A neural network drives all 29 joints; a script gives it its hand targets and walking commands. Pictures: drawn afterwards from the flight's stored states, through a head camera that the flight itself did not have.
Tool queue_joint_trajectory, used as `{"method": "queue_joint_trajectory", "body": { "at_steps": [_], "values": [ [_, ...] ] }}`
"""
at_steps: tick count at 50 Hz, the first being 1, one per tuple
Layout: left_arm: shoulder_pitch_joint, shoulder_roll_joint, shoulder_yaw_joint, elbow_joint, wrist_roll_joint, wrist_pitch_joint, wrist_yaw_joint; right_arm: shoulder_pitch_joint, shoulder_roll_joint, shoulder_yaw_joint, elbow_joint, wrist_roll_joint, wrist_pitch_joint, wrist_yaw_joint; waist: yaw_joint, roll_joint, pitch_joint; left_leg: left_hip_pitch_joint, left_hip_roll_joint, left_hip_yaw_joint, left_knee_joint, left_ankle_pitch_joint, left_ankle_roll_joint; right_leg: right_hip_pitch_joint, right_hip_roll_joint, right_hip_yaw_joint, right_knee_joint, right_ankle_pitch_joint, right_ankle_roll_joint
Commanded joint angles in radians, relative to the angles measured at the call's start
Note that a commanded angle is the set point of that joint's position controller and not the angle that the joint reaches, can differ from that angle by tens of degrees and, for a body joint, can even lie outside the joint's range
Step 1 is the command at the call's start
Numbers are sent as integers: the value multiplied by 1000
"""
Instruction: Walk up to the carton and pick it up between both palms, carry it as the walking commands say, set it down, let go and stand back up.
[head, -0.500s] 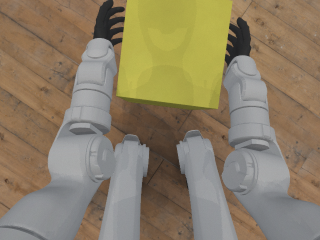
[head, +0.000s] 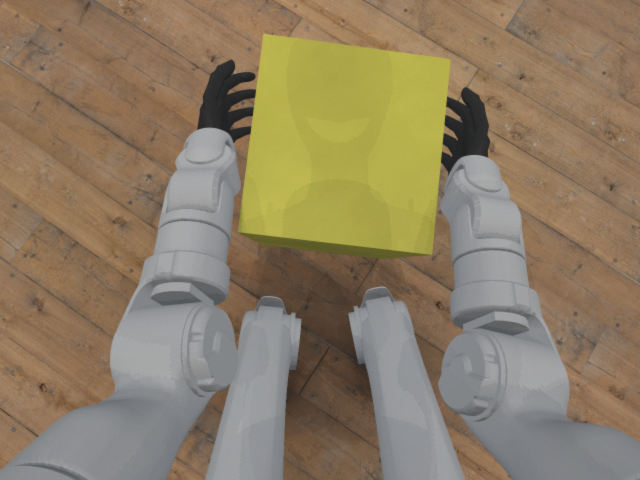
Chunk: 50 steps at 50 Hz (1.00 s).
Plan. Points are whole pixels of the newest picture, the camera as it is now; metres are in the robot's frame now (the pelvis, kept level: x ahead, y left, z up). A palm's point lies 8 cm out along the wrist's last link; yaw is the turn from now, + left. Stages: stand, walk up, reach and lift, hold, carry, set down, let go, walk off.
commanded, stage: reach and lift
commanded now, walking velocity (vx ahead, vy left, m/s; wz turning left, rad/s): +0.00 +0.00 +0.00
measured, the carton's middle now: (336, 172) +0.47 -0.03 -0.15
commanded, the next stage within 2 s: none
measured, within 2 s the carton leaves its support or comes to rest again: neither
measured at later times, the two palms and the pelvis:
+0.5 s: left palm (194, 120) +0.48 +0.11 +0.01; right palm (492, 152) +0.43 -0.17 +0.00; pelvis +0.02 +0.01 +0.06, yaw +0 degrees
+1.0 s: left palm (167, 109) +0.45 +0.11 +0.08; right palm (540, 141) +0.42 -0.17 +0.08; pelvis +0.04 +0.00 +0.13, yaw +0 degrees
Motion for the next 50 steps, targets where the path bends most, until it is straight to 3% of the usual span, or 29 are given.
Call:
{"method": "queue_joint_trajectory", "body": {
  "at_steps": [1, 14, 29, 50],
  "values": [
    [-537, -1079, -482, 44, -90, -9, -210, -726, 1028, 635, -11, 108, -28, 220, -18, -26, -1019, 423, -57, 152, -206, 195, 37, 655, 53, -166, -185, 239, -5],
    [-494, -1122, -528, 9, -102, -19, -210, -667, 1050, 654, -26, 107, -38, 225, -36, 4, -1009, 559, -58, 134, -311, 190, 32, 743, 52, -161, -275, 218, -14],
    [-325, -1171, -571, -9, -90, -35, -190, -503, 1046, 678, -38, 112, -57, 248, -44, 33, -946, 750, -50, 94, -440, 280, 22, 827, 46, -142, -391, 282, -26],
    [-126, -1153, -613, -54, -76, -81, -206, -278, 1094, 743, -66, 100, -90, 226, -27, -21, -818, 914, -32, 59, -642, 352, 43, 1121, 30, -79, -612, 377, -17]
  ]
}}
